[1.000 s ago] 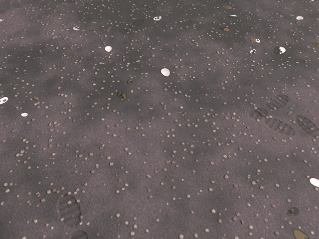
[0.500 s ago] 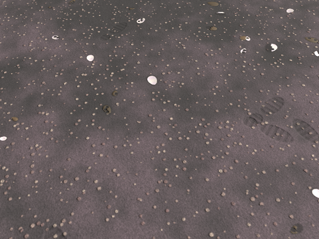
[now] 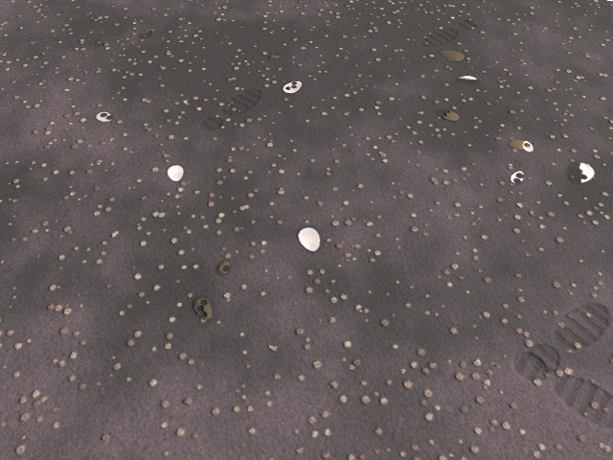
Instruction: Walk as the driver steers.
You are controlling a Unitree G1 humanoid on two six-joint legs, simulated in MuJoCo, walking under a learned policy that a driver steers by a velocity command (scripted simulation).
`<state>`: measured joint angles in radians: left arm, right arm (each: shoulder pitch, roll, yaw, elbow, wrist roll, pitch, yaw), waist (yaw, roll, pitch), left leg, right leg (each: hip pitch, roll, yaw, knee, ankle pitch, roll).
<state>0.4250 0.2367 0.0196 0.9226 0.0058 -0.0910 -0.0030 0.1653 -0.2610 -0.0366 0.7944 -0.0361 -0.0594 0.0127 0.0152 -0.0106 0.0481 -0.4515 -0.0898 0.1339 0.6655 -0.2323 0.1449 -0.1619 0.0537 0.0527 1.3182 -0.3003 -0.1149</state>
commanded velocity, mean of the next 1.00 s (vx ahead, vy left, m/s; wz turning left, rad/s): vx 0.99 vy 0.00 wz -0.55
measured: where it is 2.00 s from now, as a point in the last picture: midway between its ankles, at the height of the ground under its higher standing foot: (422, 184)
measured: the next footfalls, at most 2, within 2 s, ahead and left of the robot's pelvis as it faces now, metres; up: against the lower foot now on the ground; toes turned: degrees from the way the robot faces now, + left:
right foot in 0.38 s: +0.58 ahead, -0.09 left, +0.00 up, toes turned -7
left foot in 0.82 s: +1.05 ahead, -0.01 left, +0.00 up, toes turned -26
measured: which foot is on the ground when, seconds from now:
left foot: down 0.00-0.40, up 0.42-0.80, down 0.82-1.00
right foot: up 0.00-0.36, down 0.38-0.82, up 0.84-1.00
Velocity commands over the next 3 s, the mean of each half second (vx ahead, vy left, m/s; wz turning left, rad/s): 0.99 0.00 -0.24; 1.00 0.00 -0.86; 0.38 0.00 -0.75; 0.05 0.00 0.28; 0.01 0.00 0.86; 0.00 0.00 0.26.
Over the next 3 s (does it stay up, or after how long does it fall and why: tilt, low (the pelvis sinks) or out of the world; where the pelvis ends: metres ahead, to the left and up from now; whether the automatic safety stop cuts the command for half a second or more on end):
stays up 1.25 -0.23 0.03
